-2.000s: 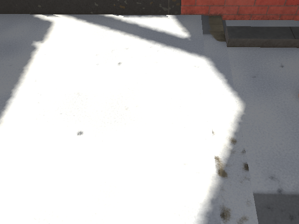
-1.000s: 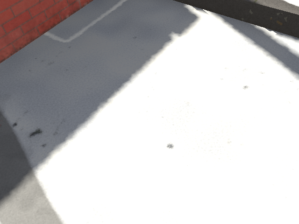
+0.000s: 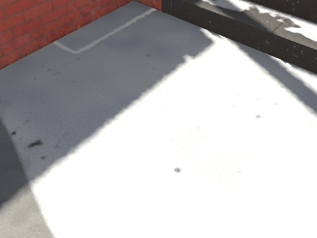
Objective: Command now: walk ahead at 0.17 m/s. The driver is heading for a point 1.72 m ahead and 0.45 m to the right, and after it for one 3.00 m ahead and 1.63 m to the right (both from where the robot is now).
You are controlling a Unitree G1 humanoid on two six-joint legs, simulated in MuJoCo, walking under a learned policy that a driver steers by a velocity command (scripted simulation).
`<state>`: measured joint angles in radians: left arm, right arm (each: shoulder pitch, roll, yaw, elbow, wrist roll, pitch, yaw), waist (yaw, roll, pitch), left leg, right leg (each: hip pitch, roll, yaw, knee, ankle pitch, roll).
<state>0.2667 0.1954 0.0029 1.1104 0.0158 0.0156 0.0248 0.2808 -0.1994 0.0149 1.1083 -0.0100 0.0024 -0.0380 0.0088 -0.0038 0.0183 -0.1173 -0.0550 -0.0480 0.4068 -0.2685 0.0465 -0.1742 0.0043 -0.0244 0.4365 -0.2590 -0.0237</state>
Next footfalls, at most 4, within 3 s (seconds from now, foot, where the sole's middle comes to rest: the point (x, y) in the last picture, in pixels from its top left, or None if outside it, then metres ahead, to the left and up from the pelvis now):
0.64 left None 0.42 0.03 -0.78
1.20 right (196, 202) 0.70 -0.14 -0.78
1.72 left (184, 139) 1.07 -0.10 -0.78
2.20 right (241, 132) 1.12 -0.41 -0.78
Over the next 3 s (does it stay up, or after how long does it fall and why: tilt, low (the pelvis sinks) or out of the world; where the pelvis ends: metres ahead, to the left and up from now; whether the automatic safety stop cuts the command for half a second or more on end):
stays up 1.43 -0.41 0.00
